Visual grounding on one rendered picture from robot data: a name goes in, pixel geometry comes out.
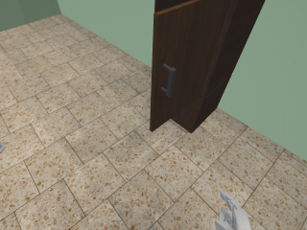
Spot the robot right hand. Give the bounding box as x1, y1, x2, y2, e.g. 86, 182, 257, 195
216, 191, 252, 230

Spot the handle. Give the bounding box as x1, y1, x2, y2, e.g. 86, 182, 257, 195
160, 63, 177, 98

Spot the cupboard door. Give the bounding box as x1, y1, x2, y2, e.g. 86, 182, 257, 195
150, 0, 231, 132

